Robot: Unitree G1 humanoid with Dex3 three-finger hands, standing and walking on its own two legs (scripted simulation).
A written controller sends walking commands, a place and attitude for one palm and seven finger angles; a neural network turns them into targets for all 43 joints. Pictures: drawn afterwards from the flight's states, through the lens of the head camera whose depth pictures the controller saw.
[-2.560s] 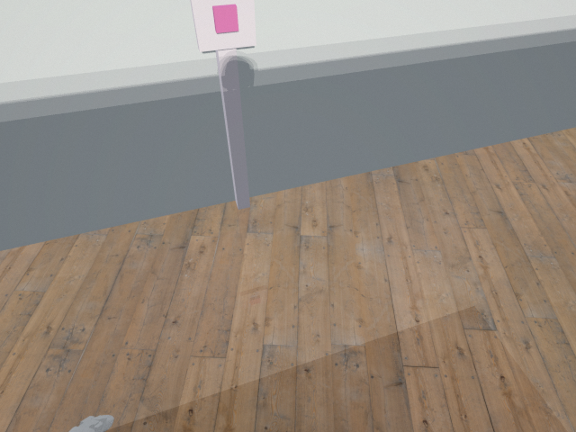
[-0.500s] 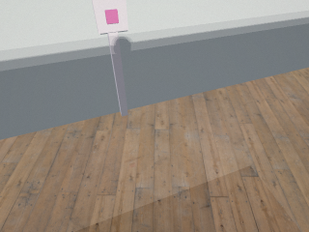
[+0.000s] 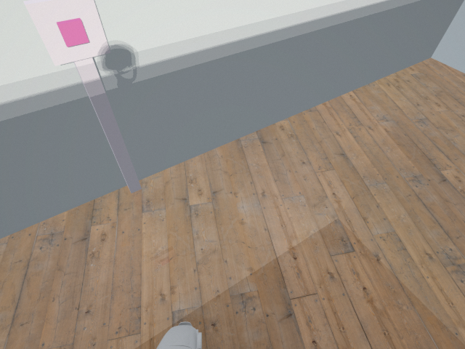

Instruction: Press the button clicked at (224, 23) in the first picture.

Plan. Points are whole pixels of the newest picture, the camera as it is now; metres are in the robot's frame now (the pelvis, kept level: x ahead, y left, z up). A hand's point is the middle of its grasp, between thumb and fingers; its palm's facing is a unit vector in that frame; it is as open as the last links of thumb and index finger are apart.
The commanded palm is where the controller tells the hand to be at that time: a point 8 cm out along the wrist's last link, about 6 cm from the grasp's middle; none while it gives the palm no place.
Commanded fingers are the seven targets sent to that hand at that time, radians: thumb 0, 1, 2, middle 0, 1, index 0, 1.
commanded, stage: walk to a spot facing it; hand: left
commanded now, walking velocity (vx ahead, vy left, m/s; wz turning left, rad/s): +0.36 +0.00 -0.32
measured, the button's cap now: (73, 32) +0.92 +0.58 +0.09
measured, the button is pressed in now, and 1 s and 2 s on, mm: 0 0 0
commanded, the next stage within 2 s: turn to face it in 0.78 s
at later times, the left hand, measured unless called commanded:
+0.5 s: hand (144, 255) +0.33 +0.24 -0.16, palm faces -0.23 -0.96 -0.18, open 7.4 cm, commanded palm none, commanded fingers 0.00 0.90 0.90 -0.20 -0.30 -0.20 -0.30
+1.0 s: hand (213, 194) +0.53 +0.10 -0.17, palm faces -0.48 -0.84 -0.24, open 7.2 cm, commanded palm none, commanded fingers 0.00 0.90 0.90 -0.20 -0.30 -0.20 -0.30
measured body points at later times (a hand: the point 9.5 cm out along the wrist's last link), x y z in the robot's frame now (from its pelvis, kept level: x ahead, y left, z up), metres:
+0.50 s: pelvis +0.19 +0.07 +0.00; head +0.21 +0.09 +0.45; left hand +0.34 +0.29 -0.15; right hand +0.10 -0.16 -0.14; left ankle +0.17 +0.15 -0.74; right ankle +0.23 -0.10 -0.66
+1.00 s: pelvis +0.36 -0.03 -0.01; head +0.38 -0.06 +0.44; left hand +0.55 +0.15 -0.15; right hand +0.30 -0.27 -0.16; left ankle +0.48 +0.10 -0.67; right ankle +0.35 -0.10 -0.74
